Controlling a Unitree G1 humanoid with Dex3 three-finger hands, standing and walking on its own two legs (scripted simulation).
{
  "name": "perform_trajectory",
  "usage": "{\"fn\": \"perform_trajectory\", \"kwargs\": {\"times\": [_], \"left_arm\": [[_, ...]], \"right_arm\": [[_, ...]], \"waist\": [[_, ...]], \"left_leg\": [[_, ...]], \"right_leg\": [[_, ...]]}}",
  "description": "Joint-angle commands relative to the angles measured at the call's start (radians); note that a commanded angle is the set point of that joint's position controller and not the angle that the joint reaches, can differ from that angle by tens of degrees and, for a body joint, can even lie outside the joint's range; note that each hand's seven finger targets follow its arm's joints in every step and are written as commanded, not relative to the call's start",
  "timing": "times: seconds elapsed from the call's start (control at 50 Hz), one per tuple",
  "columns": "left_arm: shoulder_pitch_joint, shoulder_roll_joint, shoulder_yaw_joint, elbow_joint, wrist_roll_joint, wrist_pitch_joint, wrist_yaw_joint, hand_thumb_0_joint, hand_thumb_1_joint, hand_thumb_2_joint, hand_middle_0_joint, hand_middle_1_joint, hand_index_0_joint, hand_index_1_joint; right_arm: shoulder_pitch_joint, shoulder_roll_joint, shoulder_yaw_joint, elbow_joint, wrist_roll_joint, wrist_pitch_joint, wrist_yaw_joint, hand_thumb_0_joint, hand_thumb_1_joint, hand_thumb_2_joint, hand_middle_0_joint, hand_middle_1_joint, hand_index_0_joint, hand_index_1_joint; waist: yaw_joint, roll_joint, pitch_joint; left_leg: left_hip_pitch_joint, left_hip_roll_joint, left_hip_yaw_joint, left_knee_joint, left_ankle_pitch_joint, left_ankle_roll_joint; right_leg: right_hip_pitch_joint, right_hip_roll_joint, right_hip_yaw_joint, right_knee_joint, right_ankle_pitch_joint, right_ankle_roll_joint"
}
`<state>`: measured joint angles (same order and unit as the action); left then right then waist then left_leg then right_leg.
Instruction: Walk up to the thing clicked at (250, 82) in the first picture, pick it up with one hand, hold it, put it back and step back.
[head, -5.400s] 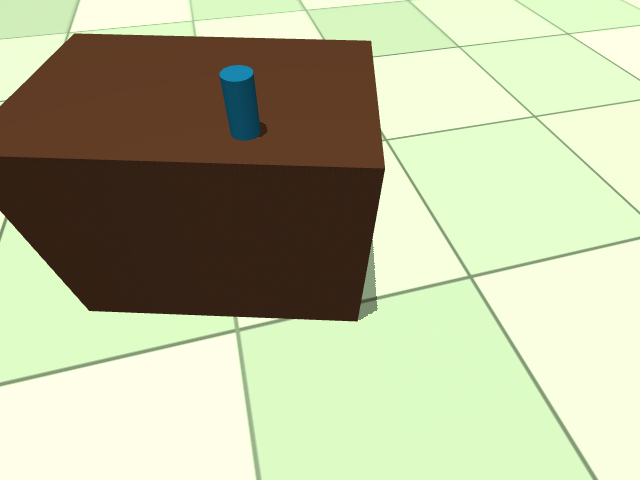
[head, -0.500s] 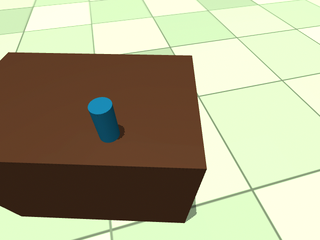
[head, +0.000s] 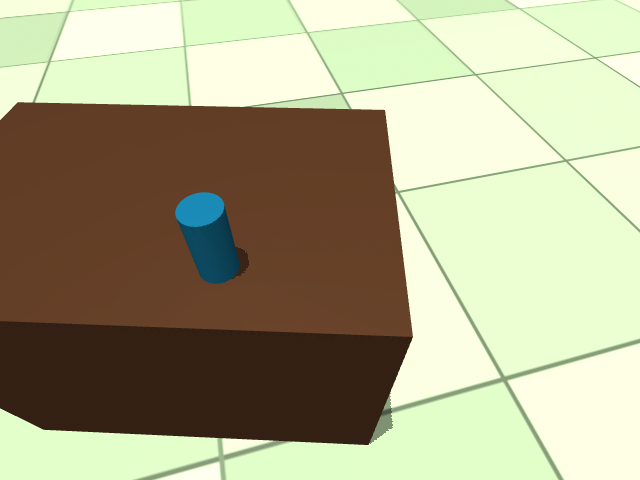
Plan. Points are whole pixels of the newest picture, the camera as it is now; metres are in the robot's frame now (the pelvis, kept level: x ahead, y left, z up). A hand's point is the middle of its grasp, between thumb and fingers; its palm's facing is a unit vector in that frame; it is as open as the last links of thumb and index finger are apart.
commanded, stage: stand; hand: left
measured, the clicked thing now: (210, 240) +0.46 +0.18 -0.01
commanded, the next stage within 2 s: rise first in 0.64 s
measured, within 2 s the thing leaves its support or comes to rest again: neither
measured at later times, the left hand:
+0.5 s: hand out of the picture +0.08 +0.26 -0.16, palm faces -0.03 -0.94 -0.35, open 7.4 cm
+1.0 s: hand (147, 447) +0.18 +0.25 -0.12, palm faces +0.17 -0.93 -0.32, open 11.3 cm
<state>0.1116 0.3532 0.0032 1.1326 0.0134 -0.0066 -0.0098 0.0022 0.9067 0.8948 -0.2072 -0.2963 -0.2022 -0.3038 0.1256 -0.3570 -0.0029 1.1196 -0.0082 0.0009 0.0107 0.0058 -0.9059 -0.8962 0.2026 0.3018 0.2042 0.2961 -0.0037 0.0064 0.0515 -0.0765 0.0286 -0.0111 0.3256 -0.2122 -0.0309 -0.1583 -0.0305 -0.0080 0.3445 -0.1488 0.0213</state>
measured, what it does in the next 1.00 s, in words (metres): stands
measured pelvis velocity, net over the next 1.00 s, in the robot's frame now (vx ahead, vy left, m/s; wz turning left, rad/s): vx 0.00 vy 0.00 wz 0.00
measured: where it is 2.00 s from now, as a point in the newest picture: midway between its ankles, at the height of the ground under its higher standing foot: outside the picture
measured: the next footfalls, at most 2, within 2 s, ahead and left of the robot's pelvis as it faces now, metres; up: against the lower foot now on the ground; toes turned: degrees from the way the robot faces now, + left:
none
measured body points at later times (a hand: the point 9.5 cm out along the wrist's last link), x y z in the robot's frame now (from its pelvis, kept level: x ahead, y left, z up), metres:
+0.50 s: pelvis +0.01 +0.00 +0.00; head +0.02 +0.00 +0.45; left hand +0.08 +0.31 -0.13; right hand +0.07 -0.30 -0.14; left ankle -0.02 +0.14 -0.75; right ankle +0.03 -0.13 -0.75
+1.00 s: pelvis +0.00 +0.00 -0.01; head +0.03 +0.00 +0.44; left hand +0.17 +0.30 -0.10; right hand +0.16 -0.28 -0.11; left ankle -0.02 +0.14 -0.75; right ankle +0.03 -0.13 -0.75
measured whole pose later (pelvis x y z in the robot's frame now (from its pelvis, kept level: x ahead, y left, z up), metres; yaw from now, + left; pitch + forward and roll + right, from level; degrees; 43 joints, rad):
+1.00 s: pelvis +0.00 +0.00 -0.01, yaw +0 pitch +2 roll +0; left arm 0.07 0.29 0.11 0.79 -0.05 -0.08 0.06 0.01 0.45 0.46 -0.10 -0.12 -0.10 -0.13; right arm 0.05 -0.28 -0.11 0.88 0.05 -0.10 -0.06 0.01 -0.46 -0.46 0.08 0.11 0.08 0.10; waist 0.00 0.01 0.04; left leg -0.22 0.03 -0.01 0.45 -0.26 -0.02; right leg -0.29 -0.03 0.00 0.43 -0.18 0.03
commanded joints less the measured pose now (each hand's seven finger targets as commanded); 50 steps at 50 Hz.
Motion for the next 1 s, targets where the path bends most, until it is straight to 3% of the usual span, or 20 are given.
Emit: {"fn": "perform_trajectory", "kwargs": {"times": [0.0,0.12,0.18,0.34,0.48,0.7,0.72,0.74,0.76,0.78,0.8,0.82,0.84,0.86,0.9,0.92,0.98], "left_arm": [[-0.036,0.215,0.037,-0.056,-0.005,-0.024,0.014,0.0,0.899,0.9,-0.2,-0.3,-0.2,-0.3],[-0.035,0.219,0.039,-0.058,-0.002,-0.023,0.015,0.0,0.899,0.9,-0.2,-0.3,-0.2,-0.3],[-0.037,0.215,0.038,-0.059,-0.002,-0.024,0.016,0.0,0.899,0.9,-0.2,-0.3,-0.2,-0.3],[-0.029,0.215,0.038,-0.058,-0.006,-0.023,0.014,0.0,0.899,0.9,-0.2,-0.3,-0.2,-0.3],[-0.033,0.216,0.04,-0.062,-0.005,-0.024,0.016,0.0,0.899,0.9,-0.2,-0.3,-0.2,-0.3],[-0.036,0.214,0.039,-0.06,-0.005,-0.022,0.015,0.0,0.899,0.9,-0.2,-0.3,-0.2,-0.3],[-0.031,0.211,0.038,-0.059,-0.006,-0.023,0.016,0.0,0.819,0.82,-0.12,-0.22,-0.12,-0.22],[-0.381,0.005,0.004,-0.41,-0.087,-0.103,0.022,0.0,0.739,0.74,-0.056,-0.14,-0.04,-0.14],[-0.359,0.102,0.024,-0.47,-0.114,-0.142,0.051,0.0,0.659,0.66,-0.077,-0.08,-0.06,-0.096],[-0.248,0.177,0.066,-0.355,-0.109,-0.134,0.068,0.0,0.579,0.58,-0.078,-0.082,-0.06,-0.1],[-0.153,0.229,0.131,-0.283,-0.111,-0.121,0.073,0.0,0.499,0.5,-0.077,-0.081,-0.062,-0.095],[-0.104,0.221,0.159,-0.304,-0.108,-0.109,0.08,0.0,0.419,0.42,-0.08,-0.086,-0.069,-0.096],[-0.127,0.221,0.16,-0.393,-0.106,-0.119,0.091,0.0,0.339,0.34,-0.071,-0.075,-0.066,-0.08],[-0.165,0.203,0.147,-0.44,-0.099,-0.128,0.098,0.0,0.268,0.272,-0.068,-0.076,-0.07,-0.074],[0.033,0.171,0.18,-0.357,-0.069,-0.107,0.095,0.0,0.164,0.218,-0.065,-0.078,-0.076,-0.066],[0.045,0.155,0.198,-0.403,-0.055,-0.103,0.087,0.0,0.139,0.19,-0.059,-0.072,-0.078,-0.052],[0.013,0.145,0.203,-0.509,-0.055,-0.096,0.089,0.0,-0.023,0.121,-0.055,-0.068,-0.081,-0.04]], "right_arm": [[-0.028,-0.216,-0.041,-0.054,-0.002,-0.025,-0.013,0.0,-0.9,-0.9,0.2,0.3,0.2,0.3],[-0.029,-0.213,-0.04,-0.058,-0.003,-0.024,-0.015,0.0,-0.9,-0.9,0.2,0.3,0.2,0.3],[-0.03,-0.211,-0.039,-0.062,-0.002,-0.024,-0.015,0.0,-0.9,-0.9,0.2,0.3,0.2,0.3],[-0.026,-0.21,-0.037,-0.058,-0.001,-0.024,-0.015,0.0,-0.9,-0.9,0.2,0.3,0.2,0.3],[-0.021,-0.21,-0.037,-0.062,-0.001,-0.027,-0.018,0.0,-0.9,-0.9,0.2,0.3,0.2,0.3],[-0.023,-0.213,-0.038,-0.066,-0.002,-0.026,-0.017,0.0,-0.9,-0.9,0.2,0.3,0.2,0.3],[-0.033,-0.216,-0.04,-0.067,-0.002,-0.026,-0.016,0.0,-0.82,-0.82,0.12,0.22,0.12,0.22],[-0.384,-0.019,0.001,-0.418,0.097,-0.143,-0.032,0.0,-0.74,-0.74,0.05,0.14,0.051,0.14],[-0.355,-0.057,-0.001,-0.457,0.109,-0.165,-0.049,0.0,-0.66,-0.66,0.05,0.06,0.05,0.06],[-0.249,-0.155,-0.061,-0.335,0.1,-0.152,-0.07,0.0,-0.58,-0.58,0.05,0.052,0.05,0.052],[-0.194,-0.171,-0.095,-0.26,0.097,-0.135,-0.074,0.0,-0.5,-0.5,0.049,0.052,0.05,0.052],[-0.193,-0.188,-0.135,-0.249,0.093,-0.133,-0.082,0.0,-0.42,-0.42,0.05,0.052,0.05,0.052],[-0.166,-0.183,-0.146,-0.275,0.087,-0.141,-0.093,0.0,-0.34,-0.34,0.05,0.052,0.05,0.052],[-0.161,-0.172,-0.146,-0.303,0.081,-0.15,-0.098,0.0,-0.276,-0.26,0.05,0.052,0.05,0.052],[0.019,-0.139,-0.179,-0.251,0.06,-0.134,-0.093,0.0,-0.19,-0.216,0.05,0.051,0.05,0.051],[0.045,-0.118,-0.196,-0.271,0.051,-0.128,-0.086,0.0,-0.136,-0.201,0.05,0.051,0.05,0.051],[-0.035,-0.054,-0.143,-0.374,0.052,-0.119,-0.082,0.0,0.022,-0.157,0.05,0.051,0.051,0.051]], "waist": [[0.005,-0.007,-0.06],[0.006,-0.012,-0.062],[0.004,-0.006,-0.078],[0.007,-0.005,-0.065],[0.003,0.0,-0.082],[0.004,-0.001,-0.066],[0.009,0.001,-0.069],[-0.031,-0.016,-0.091],[0.012,-0.038,-0.125],[-0.019,-0.02,-0.067],[0.018,-0.003,-0.029],[0.021,0.004,-0.113],[0.026,0.017,-0.226],[0.011,0.035,-0.277],[0.0,0.021,-0.22],[0.006,0.032,-0.245],[0.029,0.003,-0.255]], "left_leg": [[-0.058,0.099,-0.065,-0.064,0.077,0.044],[-0.06,0.099,-0.066,-0.065,0.07,0.043],[-0.057,0.1,-0.066,-0.059,0.107,0.043],[-0.044,0.099,-0.065,-0.059,0.092,0.041],[-0.041,0.105,-0.064,-0.058,0.153,0.042],[-0.049,0.104,-0.068,-0.066,0.123,0.044],[-0.038,0.101,-0.066,-0.059,0.122,0.044],[-0.174,-0.036,0.046,0.055,0.054,0.028],[-0.125,-0.027,0.032,0.016,0.019,0.027],[-0.135,-0.033,0.044,0.004,-0.032,0.029],[-0.184,-0.034,0.056,0.027,-0.027,0.022],[-0.162,-0.031,0.056,0.048,0.038,0.019],[-0.117,-0.029,0.054,0.066,0.115,0.018],[-0.1,-0.03,0.05,0.073,0.156,0.02],[-0.139,-0.029,0.046,0.078,0.185,0.024],[-0.119,-0.033,0.046,0.075,0.206,0.024],[-0.112,-0.039,0.054,0.064,0.218,0.024]], "right_leg": [[0.063,-0.1,0.089,-0.05,0.101,-0.036],[0.057,-0.098,0.087,-0.05,0.078,-0.036],[0.078,-0.102,0.085,-0.039,0.138,-0.037],[0.054,-0.099,0.085,-0.045,0.104,-0.037],[0.083,-0.102,0.082,-0.027,0.176,-0.038],[0.075,-0.101,0.081,-0.034,0.132,-0.038],[0.067,-0.1,0.079,-0.039,0.127,-0.037],[-0.06,0.019,-0.031,0.037,0.015,-0.02],[0.014,0.014,-0.032,0.017,-0.029,-0.023],[-0.021,0.016,-0.029,0.002,-0.067,-0.026],[-0.024,0.02,-0.035,0.013,-0.067,-0.026],[-0.009,0.022,-0.033,0.038,0.0,-0.027],[0.032,0.019,-0.027,0.058,0.087,-0.023],[0.047,0.018,-0.028,0.071,0.134,-0.02],[0.006,0.026,-0.031,0.07,0.165,-0.025],[0.02,0.026,-0.033,0.07,0.186,-0.027],[0.062,0.022,-0.036,0.05,0.184,-0.019]]}}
